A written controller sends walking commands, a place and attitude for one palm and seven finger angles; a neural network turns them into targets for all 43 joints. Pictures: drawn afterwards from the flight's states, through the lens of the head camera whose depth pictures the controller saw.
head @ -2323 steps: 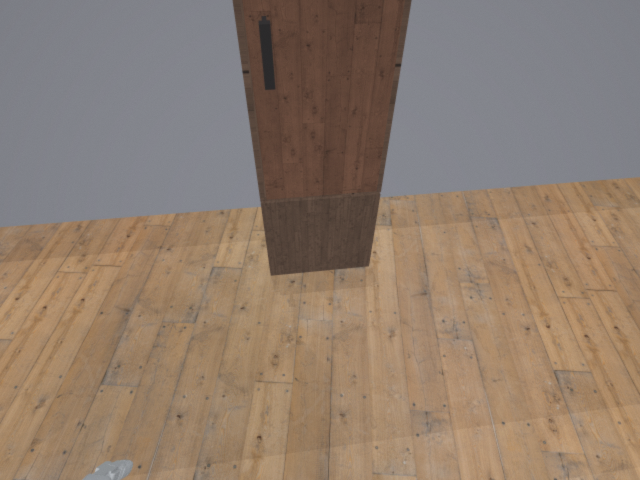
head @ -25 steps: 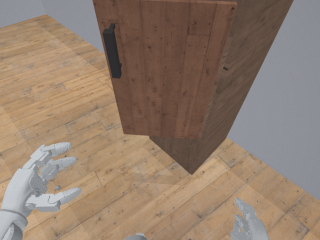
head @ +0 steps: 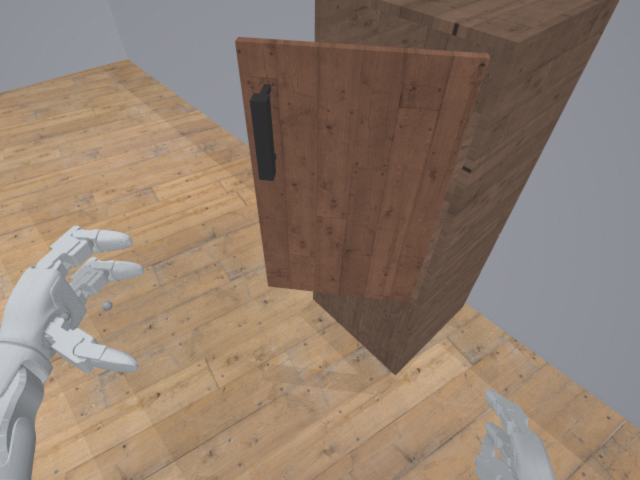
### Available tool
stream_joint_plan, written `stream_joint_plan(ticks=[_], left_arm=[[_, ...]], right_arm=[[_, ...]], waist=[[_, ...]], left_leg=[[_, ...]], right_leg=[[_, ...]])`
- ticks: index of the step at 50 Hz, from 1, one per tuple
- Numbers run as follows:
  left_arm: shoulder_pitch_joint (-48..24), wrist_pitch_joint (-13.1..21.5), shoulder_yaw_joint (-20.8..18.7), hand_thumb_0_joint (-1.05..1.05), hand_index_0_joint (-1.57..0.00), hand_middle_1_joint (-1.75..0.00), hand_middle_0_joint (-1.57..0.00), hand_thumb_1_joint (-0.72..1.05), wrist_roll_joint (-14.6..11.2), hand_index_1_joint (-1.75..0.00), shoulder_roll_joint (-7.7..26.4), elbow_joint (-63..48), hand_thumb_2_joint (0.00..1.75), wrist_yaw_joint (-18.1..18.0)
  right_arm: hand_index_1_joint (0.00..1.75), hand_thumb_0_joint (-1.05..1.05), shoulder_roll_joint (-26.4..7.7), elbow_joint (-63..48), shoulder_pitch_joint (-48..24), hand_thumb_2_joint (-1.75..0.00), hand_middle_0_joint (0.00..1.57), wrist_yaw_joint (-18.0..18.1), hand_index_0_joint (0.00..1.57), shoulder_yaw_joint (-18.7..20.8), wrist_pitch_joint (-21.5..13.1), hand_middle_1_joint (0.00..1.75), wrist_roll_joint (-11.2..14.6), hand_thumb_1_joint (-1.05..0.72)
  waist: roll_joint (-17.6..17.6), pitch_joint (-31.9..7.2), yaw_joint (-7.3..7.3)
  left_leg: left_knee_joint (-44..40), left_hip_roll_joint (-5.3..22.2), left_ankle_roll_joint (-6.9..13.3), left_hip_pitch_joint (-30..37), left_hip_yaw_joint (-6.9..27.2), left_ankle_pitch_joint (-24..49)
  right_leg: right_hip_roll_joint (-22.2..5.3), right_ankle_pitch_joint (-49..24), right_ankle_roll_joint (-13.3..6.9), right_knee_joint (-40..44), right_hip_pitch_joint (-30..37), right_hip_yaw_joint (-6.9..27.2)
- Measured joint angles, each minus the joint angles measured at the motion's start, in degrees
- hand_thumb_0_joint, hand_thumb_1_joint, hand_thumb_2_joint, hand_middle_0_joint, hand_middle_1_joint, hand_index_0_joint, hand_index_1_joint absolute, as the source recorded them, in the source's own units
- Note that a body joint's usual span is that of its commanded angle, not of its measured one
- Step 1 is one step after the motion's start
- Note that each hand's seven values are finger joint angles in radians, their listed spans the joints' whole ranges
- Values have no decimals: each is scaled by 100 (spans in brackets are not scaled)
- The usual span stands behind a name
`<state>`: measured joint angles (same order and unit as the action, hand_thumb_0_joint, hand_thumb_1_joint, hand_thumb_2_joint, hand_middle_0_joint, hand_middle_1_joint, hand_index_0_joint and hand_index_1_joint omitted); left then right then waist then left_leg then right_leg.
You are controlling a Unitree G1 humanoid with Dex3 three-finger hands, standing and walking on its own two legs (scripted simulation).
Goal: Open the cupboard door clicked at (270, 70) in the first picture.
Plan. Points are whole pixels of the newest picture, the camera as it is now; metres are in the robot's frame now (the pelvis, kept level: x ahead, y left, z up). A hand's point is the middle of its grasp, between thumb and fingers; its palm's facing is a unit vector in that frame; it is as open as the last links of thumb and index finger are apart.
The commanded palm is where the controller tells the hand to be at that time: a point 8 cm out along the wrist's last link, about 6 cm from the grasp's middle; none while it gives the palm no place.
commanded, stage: raise the hand with hooked fingers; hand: left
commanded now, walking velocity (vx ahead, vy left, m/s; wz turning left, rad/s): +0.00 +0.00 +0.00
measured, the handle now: (266, 133) +0.60 +0.14 +0.14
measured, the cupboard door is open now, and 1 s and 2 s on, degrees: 40 40 40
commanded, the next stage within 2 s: move the hooked fingers beside the handle in 0.78 s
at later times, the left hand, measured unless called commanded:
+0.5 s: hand (97, 266) +0.29 +0.27 +0.15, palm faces -0.03 -1.00 -0.06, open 14.0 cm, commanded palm +0.26 +0.32 +0.16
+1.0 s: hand (109, 264) +0.30 +0.26 +0.15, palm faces +0.01 -1.00 -0.04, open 14.0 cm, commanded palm +0.29 +0.31 +0.16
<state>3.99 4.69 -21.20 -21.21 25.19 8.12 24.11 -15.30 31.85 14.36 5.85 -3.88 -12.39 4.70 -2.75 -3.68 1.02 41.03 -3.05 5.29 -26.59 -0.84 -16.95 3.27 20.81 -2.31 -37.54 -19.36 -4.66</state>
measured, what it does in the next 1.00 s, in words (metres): stands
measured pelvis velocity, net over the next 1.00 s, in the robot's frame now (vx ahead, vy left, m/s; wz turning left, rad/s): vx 0.00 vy -0.01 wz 0.00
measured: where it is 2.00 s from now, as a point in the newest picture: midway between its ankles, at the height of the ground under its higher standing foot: outside the picture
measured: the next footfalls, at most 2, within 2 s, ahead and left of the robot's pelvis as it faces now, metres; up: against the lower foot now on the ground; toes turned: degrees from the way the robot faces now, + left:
none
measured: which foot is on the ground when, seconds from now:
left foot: down 0.00-1.00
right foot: down 0.00-1.00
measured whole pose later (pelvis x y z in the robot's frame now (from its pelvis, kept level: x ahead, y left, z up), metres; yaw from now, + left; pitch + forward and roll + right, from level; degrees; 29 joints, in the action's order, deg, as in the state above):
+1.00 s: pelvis +0.00 -0.01 +0.01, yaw +0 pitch +0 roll -2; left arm -8.9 -0.7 -23.4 -19.5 27.2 18.7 27.7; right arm -16.0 33.6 13.9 6.5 -4.2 -10.5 5.0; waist -2.3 -1.5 1.7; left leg 33.7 -3.1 4.4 -20.5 -0.4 -13.5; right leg 3.5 17.7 -3.2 -30.7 -13.6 -4.6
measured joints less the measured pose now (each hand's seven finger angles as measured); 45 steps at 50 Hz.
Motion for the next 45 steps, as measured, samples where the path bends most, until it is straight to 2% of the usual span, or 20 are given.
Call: stream_joint_plan(ticks=[2, 4, 9, 12, 16, 20, 24, 29, 34, 45], left_arm=[[-120, -277, 41, -1, -30, -117, -29, -44, 68, -116, 51, 168, 32, 71], [-203, -412, 62, -1, -30, -118, -29, -46, 117, -117, 70, 215, 32, 99], [-488, -226, -75, -1, -30, -120, -30, -49, 112, -119, 82, 117, 30, 88], [-820, -210, -223, -1, -31, -120, -30, -49, 99, -119, 202, 300, 30, 145], [-1238, -568, -290, -1, -31, -120, -30, -50, 152, -120, 419, 760, 30, 275], [-1210, -792, -238, -1, -30, -120, -30, -50, 170, -120, 469, 860, 30, 386], [-979, -674, -222, -1, -30, -120, -30, -50, 123, -120, 331, 681, 30, 430], [-989, -522, -298, -1, -31, -120, -30, -50, 141, -120, 215, 645, 30, 310], [-1029, -539, -310, -1, -31, -120, -30, -50, 203, -120, 229, 654, 30, 252], [-1110, -602, -306, -1, -31, -120, -30, -50, 98, -120, 272, 939, 30, 422]], right_arm=[[30, 1, 3, -12, -13, -90, 21, 16, 20, -36, 19, 30, 6, -90], [30, 1, 11, -5, -19, -90, 21, 27, 20, -63, 27, 30, -6, -90], [30, 1, 54, 124, 1, -90, 21, 53, 20, -122, 2, 30, -46, -90], [30, 1, 57, 200, 19, -90, 21, 74, 20, -149, 12, 30, -25, -90], [30, 1, -8, 207, 34, -90, 21, 99, 20, -128, 53, 30, 29, -90], [30, 1, -92, 151, 54, -90, 21, 59, 20, -68, 76, 30, 35, -90], [30, 1, -116, 136, 71, -90, 21, 13, 20, -26, 77, 30, 2, -90], [30, 1, -77, 161, 64, -90, 21, 12, 20, -19, 86, 30, -15, -90], [30, 1, -71, 153, 28, -90, 21, 29, 20, -19, 98, 30, -13, -90], [30, 1, -42, 156, -50, -90, 21, 31, 20, -56, 178, 30, 17, -90]], waist=[[-34, 34, 9], [-39, 91, 22], [49, 204, 69], [94, 212, 73], [63, 225, 47], [7, 200, 3], [24, 177, -2], [120, 219, 29], [91, 246, 50], [47, 175, 54]], left_leg=[[-109, -20, 18, 69, -9, 66], [-206, -32, 28, 148, -19, 120], [-431, -56, 27, 383, -24, 221], [-534, -68, 20, 478, -7, 267], [-644, -87, 20, 534, 13, 328], [-731, -93, 30, 551, -14, 364], [-771, -78, 29, 598, -53, 351], [-795, -69, -3, 663, -36, 343], [-827, -59, -24, 697, -4, 360], [-804, -28, -68, 659, 12, 355]], right_leg=[[-20, -54, 16, 83, 56, 12], [-31, -102, 25, 162, 125, 25], [-50, -190, 27, 354, 343, 43], [-57, -231, 23, 453, 439, 32], [-70, -280, 25, 557, 497, 17], [-77, -313, 33, 622, 495, 49], [-65, -313, 30, 652, 525, 96], [-52, -301, 2, 675, 592, 85], [-37, -325, -19, 738, 644, 57], [-5, -312, -64, 707, 600, 44]])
